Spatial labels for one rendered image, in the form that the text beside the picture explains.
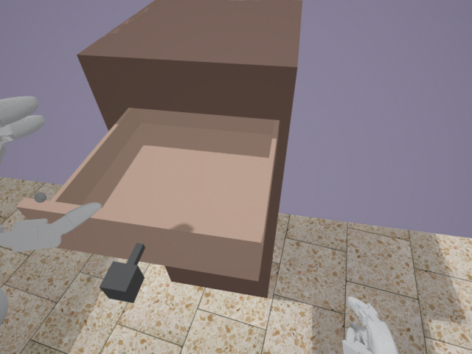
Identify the right robot hand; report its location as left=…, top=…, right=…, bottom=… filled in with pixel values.
left=342, top=296, right=400, bottom=354

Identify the cabinet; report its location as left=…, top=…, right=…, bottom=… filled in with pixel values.
left=77, top=0, right=302, bottom=298

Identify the handle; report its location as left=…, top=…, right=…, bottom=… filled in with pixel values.
left=100, top=243, right=145, bottom=303

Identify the drawer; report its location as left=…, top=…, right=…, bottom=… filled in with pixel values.
left=16, top=108, right=280, bottom=282

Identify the left robot hand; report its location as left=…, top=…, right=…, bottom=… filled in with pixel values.
left=0, top=97, right=102, bottom=252

